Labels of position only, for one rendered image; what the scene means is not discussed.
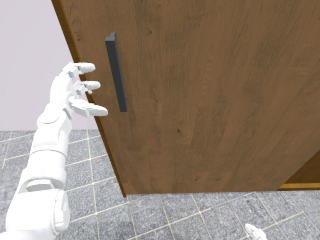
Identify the robot right hand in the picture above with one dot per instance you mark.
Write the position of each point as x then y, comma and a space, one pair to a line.
256, 234

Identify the handle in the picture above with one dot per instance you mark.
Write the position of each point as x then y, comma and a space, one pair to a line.
113, 55

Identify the robot left hand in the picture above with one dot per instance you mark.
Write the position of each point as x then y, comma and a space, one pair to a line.
63, 91

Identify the left robot forearm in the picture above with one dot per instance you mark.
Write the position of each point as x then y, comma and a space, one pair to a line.
46, 165

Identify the left robot upper arm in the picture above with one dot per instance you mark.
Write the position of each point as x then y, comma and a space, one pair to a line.
38, 215

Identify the wardrobe door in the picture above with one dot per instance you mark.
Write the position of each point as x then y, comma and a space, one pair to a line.
308, 173
222, 95

